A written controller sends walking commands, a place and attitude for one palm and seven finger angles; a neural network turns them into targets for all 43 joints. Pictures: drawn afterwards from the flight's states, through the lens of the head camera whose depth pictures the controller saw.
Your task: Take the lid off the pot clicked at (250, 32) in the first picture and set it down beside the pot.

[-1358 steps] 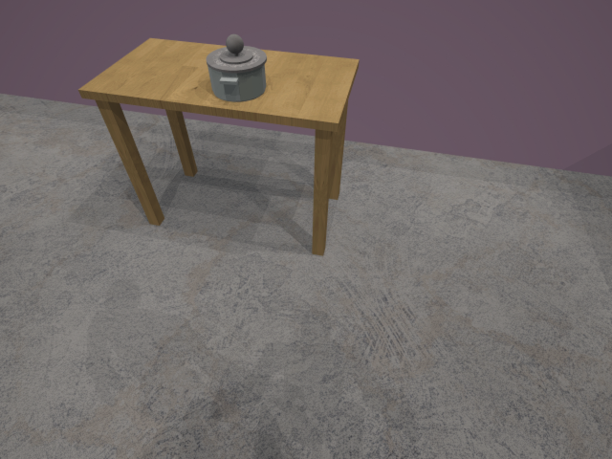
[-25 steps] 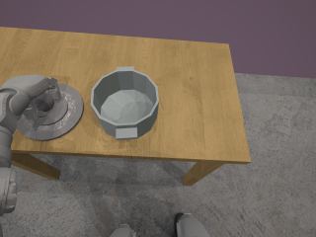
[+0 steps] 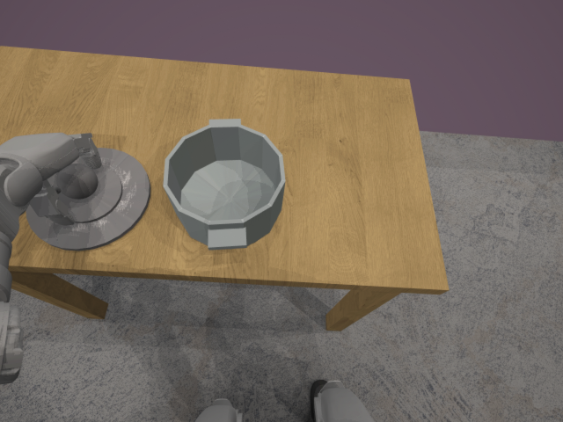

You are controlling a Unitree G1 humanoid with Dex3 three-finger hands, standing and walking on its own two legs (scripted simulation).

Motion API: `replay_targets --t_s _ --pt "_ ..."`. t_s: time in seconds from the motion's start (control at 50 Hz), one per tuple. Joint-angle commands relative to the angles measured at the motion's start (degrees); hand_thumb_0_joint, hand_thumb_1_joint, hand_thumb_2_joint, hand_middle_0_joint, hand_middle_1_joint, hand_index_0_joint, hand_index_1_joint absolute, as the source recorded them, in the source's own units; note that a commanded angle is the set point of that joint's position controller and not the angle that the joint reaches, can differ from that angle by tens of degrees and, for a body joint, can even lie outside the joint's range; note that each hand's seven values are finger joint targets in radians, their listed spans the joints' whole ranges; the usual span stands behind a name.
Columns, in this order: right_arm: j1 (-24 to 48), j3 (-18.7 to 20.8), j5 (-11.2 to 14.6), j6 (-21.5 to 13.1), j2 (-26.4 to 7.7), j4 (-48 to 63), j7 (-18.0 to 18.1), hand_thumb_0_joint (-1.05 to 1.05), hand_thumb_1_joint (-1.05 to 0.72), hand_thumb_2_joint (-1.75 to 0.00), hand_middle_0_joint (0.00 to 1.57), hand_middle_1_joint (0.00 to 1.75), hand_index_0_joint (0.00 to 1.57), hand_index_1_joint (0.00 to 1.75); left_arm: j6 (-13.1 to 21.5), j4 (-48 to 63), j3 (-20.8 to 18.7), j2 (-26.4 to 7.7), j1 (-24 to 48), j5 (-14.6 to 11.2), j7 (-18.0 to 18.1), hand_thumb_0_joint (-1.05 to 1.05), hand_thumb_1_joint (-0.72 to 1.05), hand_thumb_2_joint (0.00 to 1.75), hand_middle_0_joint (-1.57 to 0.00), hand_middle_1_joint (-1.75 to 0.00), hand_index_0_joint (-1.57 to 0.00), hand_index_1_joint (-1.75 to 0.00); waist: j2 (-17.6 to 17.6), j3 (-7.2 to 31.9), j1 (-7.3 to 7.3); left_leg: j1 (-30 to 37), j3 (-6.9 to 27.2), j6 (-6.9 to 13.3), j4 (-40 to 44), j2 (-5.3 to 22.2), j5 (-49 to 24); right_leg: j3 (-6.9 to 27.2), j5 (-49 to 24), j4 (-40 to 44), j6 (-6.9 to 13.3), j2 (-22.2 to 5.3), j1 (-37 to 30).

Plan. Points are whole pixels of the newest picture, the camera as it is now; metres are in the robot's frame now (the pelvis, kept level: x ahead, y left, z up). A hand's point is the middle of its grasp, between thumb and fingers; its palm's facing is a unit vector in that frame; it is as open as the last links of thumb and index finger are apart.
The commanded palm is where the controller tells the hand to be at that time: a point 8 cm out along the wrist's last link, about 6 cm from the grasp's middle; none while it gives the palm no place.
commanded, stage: open the fingers wide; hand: left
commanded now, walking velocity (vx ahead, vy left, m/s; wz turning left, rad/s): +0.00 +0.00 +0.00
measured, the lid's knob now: (77, 181) +0.46 +0.30 -0.02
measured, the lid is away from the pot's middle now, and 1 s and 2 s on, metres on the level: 0.23 0.23 0.23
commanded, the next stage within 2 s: raise the empty hand in 0.08 s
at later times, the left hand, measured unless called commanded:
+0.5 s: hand (46, 180) +0.43 +0.31 +0.04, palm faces -0.47 -0.07 -0.88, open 10.9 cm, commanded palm +0.46 +0.30 +0.10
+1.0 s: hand (24, 152) +0.44 +0.31 +0.09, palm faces -0.44 -0.08 -0.90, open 10.9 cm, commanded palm +0.45 +0.31 +0.15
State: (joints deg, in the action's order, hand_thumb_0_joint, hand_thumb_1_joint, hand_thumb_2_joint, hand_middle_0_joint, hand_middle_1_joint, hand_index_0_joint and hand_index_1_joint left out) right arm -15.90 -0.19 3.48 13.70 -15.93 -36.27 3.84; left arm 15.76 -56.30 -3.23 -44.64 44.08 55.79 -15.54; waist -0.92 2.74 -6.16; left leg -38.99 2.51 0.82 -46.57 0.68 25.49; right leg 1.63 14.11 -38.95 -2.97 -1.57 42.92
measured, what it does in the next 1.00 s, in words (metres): stands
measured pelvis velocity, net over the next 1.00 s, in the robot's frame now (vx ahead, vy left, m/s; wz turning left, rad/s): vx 0.01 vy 0.00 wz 0.01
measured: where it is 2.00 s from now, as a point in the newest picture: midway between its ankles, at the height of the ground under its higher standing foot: outside the picture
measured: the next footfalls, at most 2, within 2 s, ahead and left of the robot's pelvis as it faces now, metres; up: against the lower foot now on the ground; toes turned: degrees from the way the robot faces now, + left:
none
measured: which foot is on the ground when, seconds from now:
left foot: down 0.00-1.00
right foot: down 0.00-1.00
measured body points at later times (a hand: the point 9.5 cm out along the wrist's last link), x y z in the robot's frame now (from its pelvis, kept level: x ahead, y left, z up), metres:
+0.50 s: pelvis +0.00 +0.01 +0.01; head +0.11 +0.02 +0.44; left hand +0.45 +0.31 +0.09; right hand +0.05 -0.27 -0.12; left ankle -0.04 +0.11 -0.70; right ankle +0.04 -0.17 -0.70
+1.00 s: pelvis +0.01 +0.00 +0.02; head +0.10 +0.00 +0.46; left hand +0.46 +0.31 +0.14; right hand +0.08 -0.27 -0.10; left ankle -0.04 +0.11 -0.70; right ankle +0.04 -0.17 -0.70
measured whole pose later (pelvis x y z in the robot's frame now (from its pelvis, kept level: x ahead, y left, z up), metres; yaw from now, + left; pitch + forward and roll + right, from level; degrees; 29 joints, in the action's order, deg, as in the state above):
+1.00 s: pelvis +0.01 +0.00 +0.02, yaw +1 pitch +12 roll -2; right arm -15.0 0.0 4.8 13.2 -16.3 -36.7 3.4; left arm 11.9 -49.7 -0.7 -43.8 44.4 52.2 -20.9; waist -1.9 1.6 -4.1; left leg -25.9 2.5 1.1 -35.7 0.1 21.8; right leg 1.3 11.3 -29.1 -3.3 -2.5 30.0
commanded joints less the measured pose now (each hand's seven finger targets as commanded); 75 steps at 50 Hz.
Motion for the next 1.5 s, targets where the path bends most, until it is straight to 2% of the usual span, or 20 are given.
replay_targets --t_s 0.0,0.04,0.12,0.16,0.26,0.36,0.44,0.5,0.62,0.68,0.74,0.8,0.94,1.02,1.04,1.12,1.2,1.34,1.38,1.48 --pt "-7.0 3.7 -0.3 -0.9 -10.4 3.5 0.8 0.00 -0.90 -0.90 0.20 0.30 0.20 0.30 0.9 9.1 -6.3 -19.8 18.8 -1.6 2.4 0.00 0.15 0.31 -0.26 -1.02 -0.26 -1.02 -5.5 27.7 0.30 15.0 -2.1 2.4 3.4 -2.5 -34.8 -5.2 -16.9 0.6 5.0 4.1 -15.1" --pt "-6.8 3.6 -0.2 -0.8 -10.5 2.9 0.7 0.00 -0.90 -0.90 0.20 0.30 0.20 0.30 0.7 9.4 -4.0 -17.9 21.4 -1.5 2.4 0.00 0.15 0.31 -0.26 -1.02 -0.26 -1.02 -7.2 25.6 -0.18 15.4 -1.9 2.2 3.8 -2.2 -34.1 -5.5 -15.4 0.7 5.1 4.1 -12.8" --pt "-6.7 3.8 -0.3 -0.7 -10.3 3.6 0.7 0.00 -0.90 -0.90 0.20 0.30 0.20 0.30 1.4 12.5 -5.9 -19.2 20.5 -1.4 2.7 0.00 0.15 0.30 -0.26 -1.03 -0.26 -1.03 -8.7 29.3 0.74 17.9 -1.4 2.0 3.7 -2.3 -37.7 -5.3 -16.7 0.4 5.3 4.1 -14.4" --pt "-6.7 3.6 -0.2 -0.5 -10.3 3.2 0.6 0.00 -0.90 -0.90 0.20 0.30 0.20 0.30 1.0 10.5 -5.0 -18.5 20.4 -1.4 2.9 0.00 0.15 0.30 -0.26 -1.03 -0.26 -1.03 -7.5 26.1 0.14 16.4 -1.4 1.8 3.9 -2.2 -35.7 -5.7 -15.0 0.7 5.2 4.2 -12.7" --pt "-6.1 3.7 -0.1 -0.6 -9.9 3.4 0.7 0.00 -0.90 -0.90 0.20 0.30 0.20 0.30 0.6 14.6 -6.0 -19.9 22.7 -1.4 3.3 0.00 0.15 0.30 -0.26 -1.03 -0.26 -1.03 -10.8 29.2 0.66 20.9 -0.9 1.5 4.6 -2.0 -38.7 -5.7 -15.6 1.3 5.3 4.1 -13.9" --pt "-6.0 3.3 0.4 -0.8 -9.9 3.5 0.5 0.00 -0.90 -0.90 0.20 0.30 0.20 0.30 -1.2 10.2 -3.7 -17.6 21.4 -1.7 2.8 0.00 0.15 0.30 -0.26 -1.03 -0.26 -1.03 -6.6 25.1 0.43 18.1 -1.1 1.8 6.3 -2.3 -33.9 -5.8 -14.2 2.6 5.1 4.1 -14.7" --pt "-5.5 3.4 0.6 -0.9 -9.7 3.4 0.4 0.00 -0.90 -0.90 0.20 0.30 0.20 0.30 -1.6 13.8 -0.8 -14.9 25.5 -2.1 1.2 0.00 0.15 0.30 -0.26 -1.03 -0.26 -1.03 -9.9 25.1 0.27 22.4 -0.7 1.4 7.3 -1.9 -35.2 -5.9 -12.9 3.7 5.4 4.0 -13.7" --pt "-5.5 3.2 0.7 -1.0 -9.7 3.8 0.8 0.00 -0.90 -0.90 0.20 0.30 0.20 0.30 -1.7 12.2 -3.7 -17.8 23.8 -2.8 0.9 0.00 0.15 0.30 -0.26 -1.03 -0.26 -1.03 -4.6 25.3 0.61 19.5 -1.0 2.2 8.3 -2.4 -32.9 -5.5 -15.0 4.4 5.1 4.0 -18.2" --pt "-4.9 3.2 0.9 -1.5 -9.4 4.4 0.5 0.00 -0.90 -0.90 0.20 0.30 0.20 0.30 -2.5 12.3 -2.0 -15.6 23.7 -2.1 0.9 0.00 0.15 0.30 -0.26 -1.03 -0.26 -1.03 -6.9 24.8 1.29 21.5 -1.3 1.9 10.0 -2.4 -35.1 -5.4 -16.1 5.5 5.3 3.7 -19.1" --pt "-5.0 3.0 1.0 -1.9 -9.6 4.6 0.5 0.00 -0.90 -0.90 0.20 0.30 0.20 0.30 -2.9 11.2 -4.7 -19.2 22.6 -2.7 0.5 0.00 0.15 0.30 -0.26 -1.03 -0.26 -1.03 -3.7 24.5 1.77 19.8 -1.7 2.6 10.5 -2.6 -33.1 -5.2 -17.9 6.0 5.1 3.5 -22.9" --pt "-4.0 3.2 0.9 -2.1 -9.2 4.9 0.5 0.00 -0.90 -0.90 0.20 0.30 0.20 0.30 -2.9 15.2 -3.9 -18.3 24.2 -2.8 -0.2 0.00 0.15 0.30 -0.26 -1.03 -0.26 -1.03 -7.4 25.6 1.83 22.7 -1.6 2.6 11.2 -2.5 -37.3 -5.2 -20.2 6.6 5.1 3.3 -23.9" --pt "-3.5 3.1 1.2 -2.1 -9.4 5.0 0.3 0.00 -0.90 -0.90 0.20 0.30 0.20 0.30 -3.1 13.6 -4.2 -17.8 20.6 -3.8 -1.3 0.00 0.15 0.30 -0.26 -1.03 -0.26 -1.03 -3.9 23.5 1.87 21.9 -1.6 2.7 12.0 -2.5 -37.2 -5.4 -20.5 7.7 4.8 3.4 -24.8" --pt "-2.1 3.3 1.3 -1.9 -9.5 4.2 0.4 0.00 -0.90 -0.90 0.20 0.30 0.20 0.30 -3.2 17.9 -1.9 -16.4 25.3 -4.8 -3.3 0.00 0.15 0.30 -0.26 -1.03 -0.26 -1.03 -6.4 22.4 1.31 24.9 -1.8 3.0 13.5 -2.4 -36.6 -5.5 -20.0 9.5 4.7 3.2 -25.3" --pt "-1.6 3.1 1.4 -2.1 -9.9 4.0 0.5 0.00 -0.90 -0.90 0.20 0.30 0.20 0.30 -3.5 16.5 -4.3 -19.5 25.1 -5.0 -3.6 0.00 0.15 0.30 -0.26 -1.03 -0.26 -1.03 -4.9 22.4 1.96 23.4 -2.1 3.0 14.6 -2.8 -35.1 -5.4 -21.5 9.8 4.9 3.1 -28.2" --pt "-1.4 2.9 1.5 -2.3 -9.7 3.6 0.4 0.00 -0.90 -0.90 0.20 0.30 0.20 0.30 -3.9 15.4 -1.8 -17.1 26.0 -4.9 -3.8 0.00 0.15 0.30 -0.26 -1.03 -0.26 -1.03 -5.3 20.5 1.42 23.0 -2.2 3.0 14.7 -2.6 -33.5 -5.6 -20.6 10.0 4.8 3.0 -27.2" --pt "-0.8 3.2 1.4 -2.4 -9.7 4.2 0.1 0.00 -0.90 -0.90 0.20 0.30 0.20 0.30 -3.8 21.4 -3.7 -19.1 27.8 -5.1 -4.2 0.00 0.15 0.30 -0.26 -1.03 -0.26 -1.03 -7.9 25.3 2.32 27.8 -1.5 2.9 14.8 -2.5 -40.5 -5.4 -23.3 10.2 4.8 3.1 -29.4" --pt "-0.3 2.8 1.5 -2.5 -9.8 3.9 -0.2 0.00 -0.90 -0.90 0.20 0.30 0.20 0.30 -4.7 17.4 -3.8 -19.0 25.8 -5.8 -5.0 0.00 0.15 0.30 -0.26 -1.03 -0.26 -1.03 -3.9 21.6 2.22 24.9 -1.8 3.0 15.7 -2.6 -36.9 -5.7 -22.9 10.9 4.5 3.0 -30.2" --pt "0.9 2.7 1.6 -2.4 -9.8 4.4 -0.9 0.00 -0.90 -0.90 0.20 0.30 0.20 0.30 -6.0 20.1 -2.0 -17.8 27.5 -5.9 -6.2 0.00 0.15 0.30 -0.26 -1.03 -0.26 -1.03 -5.2 21.8 2.06 27.1 -1.3 2.9 16.5 -2.5 -39.9 -5.8 -23.7 11.6 4.4 3.1 -30.9" --pt "0.6 2.8 1.7 -2.6 -10.0 4.6 -1.0 0.00 -0.90 -0.90 0.20 0.30 0.20 0.30 -6.3 20.2 -4.2 -20.2 26.2 -6.1 -6.2 0.00 0.15 0.30 -0.26 -1.03 -0.26 -1.03 -4.6 22.6 2.63 26.9 -1.3 3.0 16.7 -2.6 -39.1 -5.9 -23.9 11.6 4.4 3.0 -32.3" --pt "1.4 2.8 1.8 -2.3 -9.9 4.8 -1.4 0.00 -0.90 -0.90 0.20 0.30 0.20 0.30 -6.6 20.4 -1.1 -16.9 26.7 -6.1 -7.1 0.00 0.15 0.30 -0.26 -1.03 -0.26 -1.03 -5.0 21.0 2.28 26.5 -1.7 2.8 17.1 -2.6 -38.3 -5.9 -23.3 11.9 4.3 3.0 -31.4"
